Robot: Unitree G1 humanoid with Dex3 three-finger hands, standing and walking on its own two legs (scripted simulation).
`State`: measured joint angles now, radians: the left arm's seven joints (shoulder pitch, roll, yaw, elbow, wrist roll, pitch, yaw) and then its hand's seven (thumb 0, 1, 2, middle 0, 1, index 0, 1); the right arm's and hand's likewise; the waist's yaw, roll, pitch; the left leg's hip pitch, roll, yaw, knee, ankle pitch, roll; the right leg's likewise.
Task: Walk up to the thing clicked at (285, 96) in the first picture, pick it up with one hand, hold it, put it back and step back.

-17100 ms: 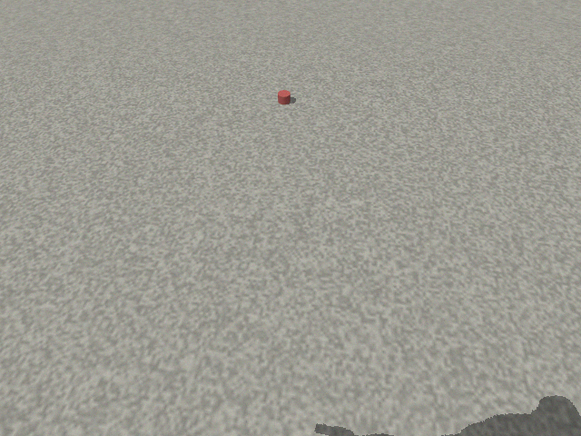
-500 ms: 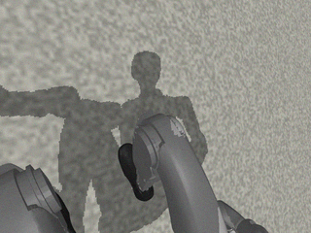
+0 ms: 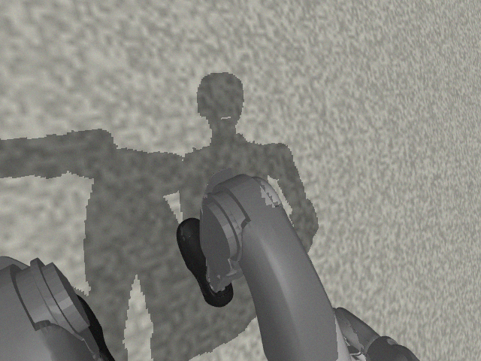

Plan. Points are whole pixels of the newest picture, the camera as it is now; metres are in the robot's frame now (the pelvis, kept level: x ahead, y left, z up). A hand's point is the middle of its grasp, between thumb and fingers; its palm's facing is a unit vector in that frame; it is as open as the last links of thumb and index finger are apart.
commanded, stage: close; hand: left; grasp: from above
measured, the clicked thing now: out of the picture +0.47 +0.32 -0.28
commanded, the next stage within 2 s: settle in 1.18 s
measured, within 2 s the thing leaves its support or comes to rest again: leaves its support in 1.66 s
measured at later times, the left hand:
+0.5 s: hand out of the picture +0.46 +0.31 -0.27, palm faces -0.45 -0.16 -0.88, open 11.2 cm
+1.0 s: hand out of the picture +0.46 +0.31 -0.27, palm faces -0.46 -0.15 -0.88, open 9.7 cm
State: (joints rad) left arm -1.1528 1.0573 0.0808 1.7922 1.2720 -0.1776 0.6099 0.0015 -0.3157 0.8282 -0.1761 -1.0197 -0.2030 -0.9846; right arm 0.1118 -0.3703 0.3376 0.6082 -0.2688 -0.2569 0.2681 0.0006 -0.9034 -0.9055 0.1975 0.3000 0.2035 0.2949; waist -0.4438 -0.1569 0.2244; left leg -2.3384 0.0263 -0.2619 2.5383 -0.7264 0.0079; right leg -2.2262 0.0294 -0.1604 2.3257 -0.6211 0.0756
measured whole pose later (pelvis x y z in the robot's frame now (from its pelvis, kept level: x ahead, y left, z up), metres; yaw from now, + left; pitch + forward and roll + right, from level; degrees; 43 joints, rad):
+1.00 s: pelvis +0.00 +0.00 +0.00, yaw +0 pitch +27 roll -15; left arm -1.15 1.07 0.05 1.79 1.26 -0.19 0.62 -0.01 0.01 0.63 -0.43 -0.85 -0.63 -0.78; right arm 0.11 -0.36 0.37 0.59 -0.27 -0.24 0.24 0.00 -0.90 -0.90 0.20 0.30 0.20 0.29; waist -0.44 -0.17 0.24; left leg -2.33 0.03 -0.27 2.52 -0.72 0.01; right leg -2.21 0.04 -0.17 2.31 -0.60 0.08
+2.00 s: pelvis +0.01 +0.00 +0.01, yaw +3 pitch +34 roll -12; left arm -1.01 0.83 0.04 1.43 1.20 -0.10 0.36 -0.02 -0.01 0.62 -0.52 -0.80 -0.70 -0.73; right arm 0.16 -0.34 0.17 0.65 -0.17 -0.13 0.25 0.00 -0.91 -0.91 0.20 0.30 0.20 0.29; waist -0.32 -0.03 0.03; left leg -2.36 0.01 -0.19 2.46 -0.71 0.01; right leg -2.26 0.00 -0.11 2.31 -0.64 0.05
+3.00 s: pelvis +0.00 -0.01 +0.12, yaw +11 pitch +34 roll -6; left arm -0.67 0.62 -0.04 0.88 1.04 -0.07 0.06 -0.02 0.05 0.58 -0.48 -0.81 -0.67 -0.75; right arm 0.17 -0.28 0.00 0.63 -0.02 0.05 0.06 0.00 -0.91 -0.90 0.20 0.30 0.21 0.29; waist -0.14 0.04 -0.16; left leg -2.03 0.01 -0.07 2.07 -0.65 0.02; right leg -1.98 -0.03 -0.03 1.99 -0.61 0.05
